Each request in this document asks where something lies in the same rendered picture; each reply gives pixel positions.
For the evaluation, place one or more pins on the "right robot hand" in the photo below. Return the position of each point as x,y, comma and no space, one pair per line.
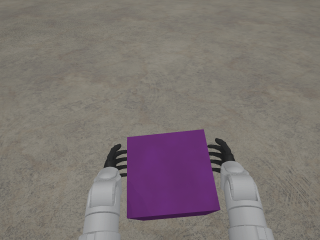
225,154

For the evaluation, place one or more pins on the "left robot hand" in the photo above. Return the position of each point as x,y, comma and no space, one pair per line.
112,161

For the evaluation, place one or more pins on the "carton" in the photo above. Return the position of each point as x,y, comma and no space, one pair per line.
169,175

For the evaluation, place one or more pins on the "robot right forearm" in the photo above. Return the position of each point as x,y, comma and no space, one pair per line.
243,204

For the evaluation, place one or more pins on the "robot left forearm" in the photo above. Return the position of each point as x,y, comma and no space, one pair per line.
103,207

